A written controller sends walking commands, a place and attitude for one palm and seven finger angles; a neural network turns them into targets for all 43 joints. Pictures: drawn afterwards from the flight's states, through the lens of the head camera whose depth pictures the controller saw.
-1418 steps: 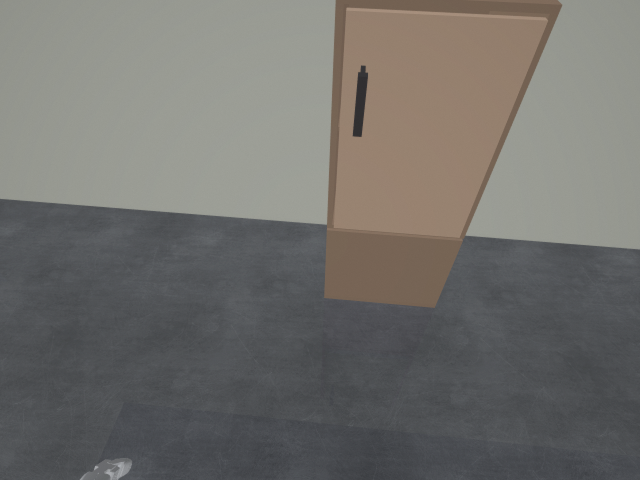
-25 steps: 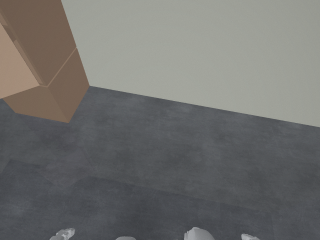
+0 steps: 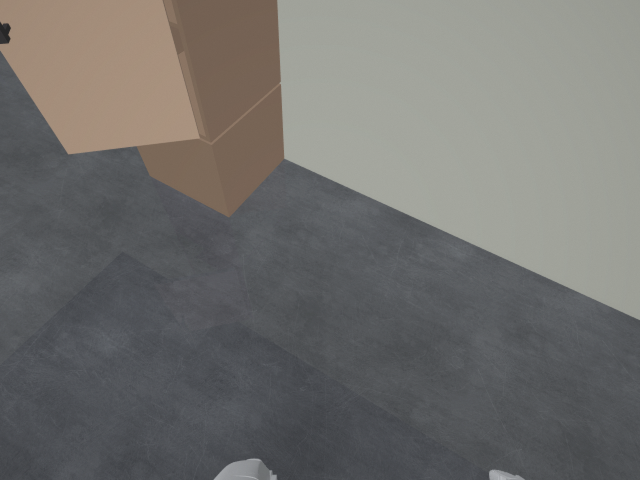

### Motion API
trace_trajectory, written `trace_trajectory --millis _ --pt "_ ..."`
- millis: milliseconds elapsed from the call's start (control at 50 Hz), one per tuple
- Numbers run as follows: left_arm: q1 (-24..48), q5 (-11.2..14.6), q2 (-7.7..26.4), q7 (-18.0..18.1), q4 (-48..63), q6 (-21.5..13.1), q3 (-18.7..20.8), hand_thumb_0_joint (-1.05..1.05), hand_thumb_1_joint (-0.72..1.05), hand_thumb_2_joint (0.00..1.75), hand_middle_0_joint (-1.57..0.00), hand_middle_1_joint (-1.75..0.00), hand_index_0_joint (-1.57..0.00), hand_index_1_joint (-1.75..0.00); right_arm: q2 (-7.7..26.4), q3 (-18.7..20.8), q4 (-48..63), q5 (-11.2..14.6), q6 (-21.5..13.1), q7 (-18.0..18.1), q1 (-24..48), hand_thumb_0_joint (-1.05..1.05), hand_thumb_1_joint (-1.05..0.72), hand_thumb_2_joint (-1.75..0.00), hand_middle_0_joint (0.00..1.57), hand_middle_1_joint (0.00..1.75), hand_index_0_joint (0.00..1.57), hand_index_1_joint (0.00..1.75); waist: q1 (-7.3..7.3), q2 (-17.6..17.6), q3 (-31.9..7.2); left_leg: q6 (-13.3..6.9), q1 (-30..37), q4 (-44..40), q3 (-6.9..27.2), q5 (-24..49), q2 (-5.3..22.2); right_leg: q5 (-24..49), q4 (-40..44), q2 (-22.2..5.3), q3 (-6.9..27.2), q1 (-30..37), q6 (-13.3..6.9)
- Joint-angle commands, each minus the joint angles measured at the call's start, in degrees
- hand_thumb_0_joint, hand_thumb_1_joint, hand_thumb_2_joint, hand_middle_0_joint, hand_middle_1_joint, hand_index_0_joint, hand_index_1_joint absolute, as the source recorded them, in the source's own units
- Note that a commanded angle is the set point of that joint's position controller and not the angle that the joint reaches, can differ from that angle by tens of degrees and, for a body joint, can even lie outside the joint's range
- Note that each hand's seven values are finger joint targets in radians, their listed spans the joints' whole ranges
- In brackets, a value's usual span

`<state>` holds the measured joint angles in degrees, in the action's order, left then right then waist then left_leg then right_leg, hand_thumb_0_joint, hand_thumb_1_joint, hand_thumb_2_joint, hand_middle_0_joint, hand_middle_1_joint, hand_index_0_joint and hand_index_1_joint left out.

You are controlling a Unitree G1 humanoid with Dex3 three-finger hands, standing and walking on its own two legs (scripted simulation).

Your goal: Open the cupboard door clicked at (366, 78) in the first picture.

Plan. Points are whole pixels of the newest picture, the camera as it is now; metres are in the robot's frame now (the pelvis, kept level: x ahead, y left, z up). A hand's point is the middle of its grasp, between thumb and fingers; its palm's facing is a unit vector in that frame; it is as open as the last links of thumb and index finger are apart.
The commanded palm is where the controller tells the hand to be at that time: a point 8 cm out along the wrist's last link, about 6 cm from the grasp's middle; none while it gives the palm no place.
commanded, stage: turn to face it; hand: left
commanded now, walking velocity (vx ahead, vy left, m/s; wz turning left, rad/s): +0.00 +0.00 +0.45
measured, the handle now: out of the picture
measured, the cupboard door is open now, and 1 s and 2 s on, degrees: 44 44 44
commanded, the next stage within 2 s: take the last steps up to it in 0.48 s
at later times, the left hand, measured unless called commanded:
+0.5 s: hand out of the picture +0.09 +0.19 -0.16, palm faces +0.18 -0.95 -0.26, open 7.3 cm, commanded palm none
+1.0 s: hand out of the picture -0.07 +0.22 -0.19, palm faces +0.41 -0.89 -0.18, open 7.3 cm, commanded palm none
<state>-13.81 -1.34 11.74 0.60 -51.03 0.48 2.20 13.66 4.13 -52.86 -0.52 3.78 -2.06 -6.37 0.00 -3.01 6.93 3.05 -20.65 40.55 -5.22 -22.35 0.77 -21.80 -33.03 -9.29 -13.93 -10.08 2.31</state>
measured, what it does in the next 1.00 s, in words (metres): steps on the spot, turning left: left foot, then right foot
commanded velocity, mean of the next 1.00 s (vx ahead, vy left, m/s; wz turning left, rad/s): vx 0.13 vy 0.07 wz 0.24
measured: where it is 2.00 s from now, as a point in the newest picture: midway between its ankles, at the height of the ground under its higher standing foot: (230, 394)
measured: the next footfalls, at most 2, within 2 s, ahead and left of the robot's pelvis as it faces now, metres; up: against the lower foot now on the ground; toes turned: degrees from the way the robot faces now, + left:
left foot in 0.04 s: +0.06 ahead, +0.11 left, +0.00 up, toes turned +6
right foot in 0.46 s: +0.07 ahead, -0.13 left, +0.00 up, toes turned +6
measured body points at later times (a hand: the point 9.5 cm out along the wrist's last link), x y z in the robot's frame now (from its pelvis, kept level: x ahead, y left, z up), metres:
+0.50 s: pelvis +0.03 -0.02 +0.00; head +0.07 -0.03 +0.45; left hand +0.08 +0.24 -0.14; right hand +0.12 -0.25 -0.16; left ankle +0.01 +0.11 -0.72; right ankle +0.03 -0.14 -0.73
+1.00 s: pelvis +0.06 +0.07 -0.01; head +0.08 +0.10 +0.44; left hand -0.09 +0.27 -0.17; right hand +0.27 -0.12 -0.13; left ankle +0.05 +0.16 -0.73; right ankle +0.03 -0.12 -0.70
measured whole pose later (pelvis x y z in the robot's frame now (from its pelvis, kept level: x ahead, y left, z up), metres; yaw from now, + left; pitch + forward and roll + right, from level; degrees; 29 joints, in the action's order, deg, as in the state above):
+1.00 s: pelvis +0.06 +0.07 -0.01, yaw +19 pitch +0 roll +0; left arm -22.9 -1.3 12.8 -0.6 -63.2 1.1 3.8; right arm 11.8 2.9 -53.8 -1.2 -1.4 -1.5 -5.9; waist 3.2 -3.9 3.6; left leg -2.3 -18.3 35.3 -6.2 -16.5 -0.1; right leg -29.3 -47.2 -10.2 -5.8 -12.6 2.7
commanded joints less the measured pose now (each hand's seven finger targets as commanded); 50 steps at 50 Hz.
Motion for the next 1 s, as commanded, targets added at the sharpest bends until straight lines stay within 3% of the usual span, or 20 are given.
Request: trace_trajectory --millis 0,20,40,120,220,340,400,420,440,460,480,520,580,720,820,860,900,920,940,980 --pt "-0.1 1.2 8.1 0.0 5.4 -0.5 3.2 0.0 0.9 0.9 -0.2 -0.3 -0.2 -0.3 13.4 2.9 2.7 -0.9 -3.2 1.1 -10.1 0.0 -0.9 -0.9 0.2 0.3 0.2 0.3 -5.5 16.3 -15.9 -10.1 25.6 -17.3 21.9 36.5 16.2 1.4 -23.3 -0.3 2.2 -17.4 2.1" --pt "4.2 1.0 6.4 0.4 7.3 0.0 2.0 0.0 0.9 0.9 -0.2 -0.3 -0.2 -0.3 16.2 3.4 1.7 -0.3 -2.8 1.8 -14.2 0.0 -0.9 -0.9 0.2 0.3 0.2 0.3 -6.86 19.0 -16.9 -16.2 24.9 -17.7 28.7 51.9 23.0 -17.0 -31.6 2.6 8.8 -22.3 2.5" --pt "4.9 0.7 7.5 0.7 7.8 0.7 2.3 0.0 0.9 0.9 -0.2 -0.3 -0.2 -0.3 15.9 3.0 1.7 -0.6 -2.6 2.1 -13.0 0.0 -0.9 -0.9 0.2 0.3 0.2 0.3 -6.06 13.7 -15.6 -18.0 21.5 -18.0 26.1 43.5 24.1 -16.1 -34.7 1.3 12.8 -22.5 1.7" --pt "3.1 0.1 6.9 0.0 3.4 1.7 2.8 0.0 0.9 0.9 -0.2 -0.3 -0.2 -0.3 10.0 1.1 4.0 -0.8 -3.3 3.4 -2.9 0.0 -0.9 -0.9 0.2 0.3 0.2 0.3 -1.12 12.3 -7.7 -12.3 8.8 -22.2 18.5 25.7 14.2 -2.4 -34.4 2.0 14.5 -20.8 1.9" --pt "2.5 0.4 5.6 -0.1 2.3 1.7 2.2 0.0 0.9 0.9 -0.2 -0.3 -0.2 -0.3 9.2 0.9 2.9 -0.7 -3.6 3.5 -4.8 0.0 -0.9 -0.9 0.2 0.3 0.2 0.3 -0.75 9.3 -9.5 -12.9 11.7 -21.2 17.1 30.5 12.8 -1.5 -24.8 4.2 13.1 -17.6 2.2" --pt "2.9 0.6 4.8 0.1 2.7 1.1 1.8 0.0 0.9 0.9 -0.2 -0.3 -0.2 -0.3 9.0 1.1 2.1 -1.1 -2.9 3.1 -4.7 0.0 -0.9 -0.9 0.2 0.3 0.2 0.3 -0.91 13.2 -8.9 -12.5 8.5 -20.1 19.8 28.1 11.7 -2.4 -10.0 7.6 11.1 -8.9 1.3" --pt "-1.7 0.9 5.6 0.5 1.1 0.1 2.1 0.0 0.9 0.9 -0.2 -0.3 -0.2 -0.3 8.1 1.1 2.1 -0.4 -2.8 3.1 -3.3 0.0 -0.9 -0.9 0.2 0.3 0.2 0.3 1.68 10.5 -10.1 -9.5 4.7 -14.6 18.7 27.6 8.9 9.3 6.2 7.7 10.7 2.2 0.8" --pt "-3.4 0.5 8.1 0.8 0.5 -0.7 2.6 0.0 0.9 0.9 -0.2 -0.3 -0.2 -0.3 6.3 0.9 2.1 0.1 -3.0 2.8 -3.5 0.0 -0.9 -0.9 0.2 0.3 0.2 0.3 2.34 4.7 -11.0 -6.5 0.1 -10.2 16.2 20.5 5.7 14.1 11.9 3.3 15.5 8.6 -0.3" --pt "-4.6 -0.2 12.5 1.2 0.1 -1.2 3.4 0.0 0.9 0.9 -0.2 -0.3 -0.2 -0.3 2.5 0.3 2.9 0.5 -3.0 2.5 -4.1 0.0 -0.9 -0.9 0.2 0.3 0.2 0.3 2.47 -9.7 -11.2 -2.4 -8.5 0.2 7.7 2.8 -2.2 21.4 15.2 -9.9 29.1 13.1 -5.1" --pt "-4.7 -0.2 14.3 1.1 0.5 -1.3 3.2 0.0 0.9 0.9 -0.2 -0.3 -0.2 -0.3 3.5 0.5 3.7 0.3 -2.4 2.4 -2.8 0.0 -0.9 -0.9 0.2 0.3 0.2 0.3 3.07 -12.1 -9.9 -1.6 -7.9 12.0 7.3 -13.5 -3.2 25.9 16.9 -18.1 33.1 5.5 -11.2" --pt "-2.6 0.0 12.5 1.2 1.1 -1.3 2.5 0.0 0.9 0.9 -0.2 -0.3 -0.2 -0.3 3.5 0.7 3.1 -0.1 -1.9 2.2 -2.8 0.0 -0.9 -0.9 0.2 0.3 0.2 0.3 2.06 -7.2 -7.5 -1.7 -8.5 18.5 9.0 -11.0 -2.0 25.1 16.6 -15.5 29.0 2.4 -12.4" --pt "0.3 0.3 9.1 1.5 1.0 -1.3 2.2 0.0 0.9 0.9 -0.2 -0.3 -0.2 -0.3 3.6 1.0 0.7 -0.2 -1.2 2.2 -3.5 0.0 -0.9 -0.9 0.2 0.3 0.2 0.3 0.23 -11.1 -5.6 -0.7 -11.1 24.9 8.2 -6.3 -0.4 35.7 14.1 -10.3 23.1 3.8 -10.6" --pt "-2.3 0.4 7.7 1.2 0.0 -2.0 1.9 0.0 0.9 0.9 -0.2 -0.3 -0.2 -0.3 1.8 0.4 -0.4 0.0 -1.3 1.8 -3.0 0.0 -0.9 -0.9 0.2 0.3 0.2 0.3 0.82 -7.5 -6.4 0.2 -10.6 22.3 6.1 -2.4 -0.4 41.2 12.8 -7.4 16.6 7.1 -8.9" --pt "-10.0 -0.3 9.0 0.7 -4.7 -3.4 3.1 0.0 0.9 0.9 -0.2 -0.3 -0.2 -0.3 1.1 0.0 1.3 -0.4 -2.4 0.3 3.9 0.0 -0.9 -0.9 0.2 0.3 0.2 0.3 4.72 -5.9 -4.9 0.2 -14.2 11.6 3.5 -1.4 1.8 20.1 18.5 -12.8 20.1 13.4 -10.4" --pt "-9.5 -0.7 10.2 0.1 -6.4 -3.5 3.6 0.0 0.9 0.9 -0.2 -0.3 -0.2 -0.3 0.7 -0.6 2.7 -0.1 -3.3 -0.6 6.4 0.0 -0.9 -0.9 0.2 0.3 0.2 0.3 4.37 -7.9 -2.3 -1.0 -7.8 1.0 1.6 -1.3 2.0 13.1 18.8 -14.2 17.4 7.5 -9.6" --pt "-6.7 -0.7 10.9 -0.1 -6.5 -3.2 3.8 0.0 0.9 0.9 -0.2 -0.3 -0.2 -0.3 0.7 -0.7 1.5 -0.2 -3.7 -0.5 2.1 0.0 -0.9 -0.9 0.2 0.3 0.2 0.3 1.68 -7.5 -2.5 -1.8 2.1 -6.3 -0.7 2.1 0.4 10.1 16.5 -12.6 13.7 0.9 -7.6" --pt "-3.9 -0.1 10.3 -0.7 -5.9 -2.8 3.7 0.0 0.9 0.9 -0.2 -0.3 -0.2 -0.3 4.3 0.0 -1.8 -0.4 -4.5 0.3 -8.9 0.0 -0.9 -0.9 0.2 0.3 0.2 0.3 -3.74 1.2 -6.3 -2.8 20.8 -14.9 -3.0 5.7 -1.7 8.4 4.5 -6.9 7.1 -8.8 -4.2" --pt "-3.8 0.2 6.3 -1.2 -4.8 -2.5 3.0 0.0 0.9 0.9 -0.2 -0.3 -0.2 -0.3 10.2 1.7 -3.6 -0.9 -5.0 1.1 -16.2 0.0 -0.9 -0.9 0.2 0.3 0.2 0.3 -6.83 18.6 -10.0 -6.7 29.2 -19.5 13.7 -1.5 9.9 -2.3 -13.3 0.3 2.3 -19.2 -1.1" --pt "0.1 0.2 4.2 -1.0 -1.7 -2.3 2.1 0.0 0.9 0.9 -0.2 -0.3 -0.2 -0.3 14.1 2.4 -4.7 -1.1 -4.9 2.0 -23.0 0.0 -0.9 -0.9 0.2 0.3 0.2 0.3 -9.05 25.2 -10.5 -12.3 28.3 -27.5 29.5 -0.7 19.5 -15.2 -29.0 5.5 4.9 -28.0 -0.2" --pt "3.5 -0.1 4.0 -0.9 -1.4 -2.3 2.2 0.0 0.9 0.9 -0.2 -0.3 -0.2 -0.3 10.2 0.9 -3.6 -0.9 -5.0 2.9 -17.7 0.0 -0.9 -0.9 0.2 0.3 0.2 0.3 -5.85 11.1 -6.6 -15.8 21.2 -28.4 26.8 0.0 19.5 -8.7 -38.2 1.7 12.0 -31.5 -2.5"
